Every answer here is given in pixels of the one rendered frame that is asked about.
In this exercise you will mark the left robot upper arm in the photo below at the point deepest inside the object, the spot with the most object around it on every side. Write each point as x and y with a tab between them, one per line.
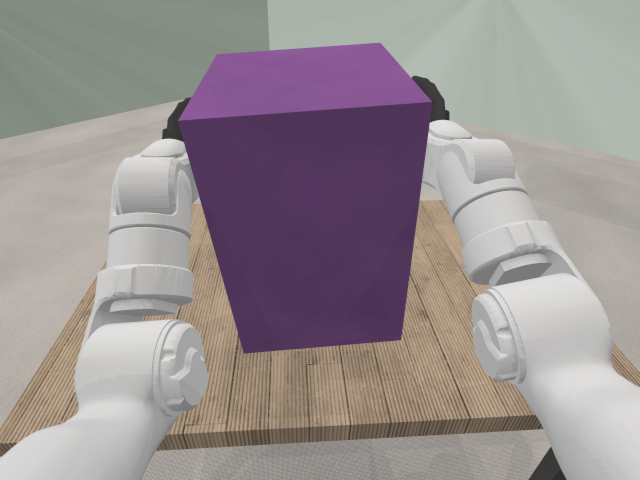
133	381

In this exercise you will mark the robot left hand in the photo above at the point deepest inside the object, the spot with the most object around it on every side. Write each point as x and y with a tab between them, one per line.
173	130

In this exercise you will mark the carton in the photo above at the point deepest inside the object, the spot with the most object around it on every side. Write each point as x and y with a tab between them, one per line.
308	163

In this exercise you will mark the table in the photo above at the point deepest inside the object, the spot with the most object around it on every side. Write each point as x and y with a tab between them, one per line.
430	382

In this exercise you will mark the robot left forearm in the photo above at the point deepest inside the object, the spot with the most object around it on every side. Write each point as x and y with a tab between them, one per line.
149	230

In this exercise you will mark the right robot upper arm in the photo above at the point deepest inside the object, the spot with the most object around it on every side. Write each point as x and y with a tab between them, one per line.
548	337

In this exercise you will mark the robot right forearm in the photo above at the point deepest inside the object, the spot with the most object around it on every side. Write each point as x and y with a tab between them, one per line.
502	237

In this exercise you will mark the robot right hand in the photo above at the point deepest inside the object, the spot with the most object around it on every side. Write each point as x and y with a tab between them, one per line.
438	111

